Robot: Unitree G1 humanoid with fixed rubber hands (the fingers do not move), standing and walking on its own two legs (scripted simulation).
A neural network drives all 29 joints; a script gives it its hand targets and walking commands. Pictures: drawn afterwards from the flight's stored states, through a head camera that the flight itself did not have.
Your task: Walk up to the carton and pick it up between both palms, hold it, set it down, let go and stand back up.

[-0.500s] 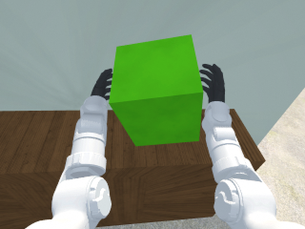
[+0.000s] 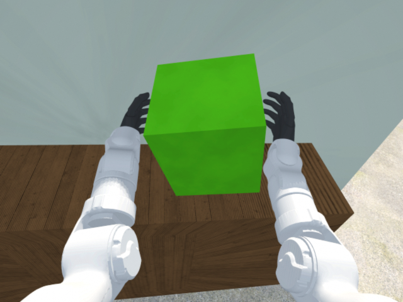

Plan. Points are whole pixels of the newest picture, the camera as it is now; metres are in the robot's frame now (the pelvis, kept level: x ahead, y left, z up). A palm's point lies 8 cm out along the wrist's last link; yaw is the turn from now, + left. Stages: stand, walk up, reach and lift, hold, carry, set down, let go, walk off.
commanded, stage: set down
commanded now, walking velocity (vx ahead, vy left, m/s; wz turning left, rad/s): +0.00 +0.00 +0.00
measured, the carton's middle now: (211, 131) +0.47 -0.03 +0.10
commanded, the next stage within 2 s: none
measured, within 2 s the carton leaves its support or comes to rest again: rests again in 1.86 s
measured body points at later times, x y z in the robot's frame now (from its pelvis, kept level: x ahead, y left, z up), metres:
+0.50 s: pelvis +0.01 +0.00 +0.00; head +0.02 +0.04 +0.45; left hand +0.46 +0.14 +0.12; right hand +0.42 -0.16 +0.14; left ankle -0.01 +0.10 -0.75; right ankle -0.01 -0.14 -0.75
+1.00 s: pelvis +0.02 +0.00 +0.00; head +0.07 +0.04 +0.45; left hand +0.48 +0.15 +0.09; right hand +0.43 -0.15 +0.10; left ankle -0.01 +0.10 -0.75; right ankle -0.01 -0.14 -0.75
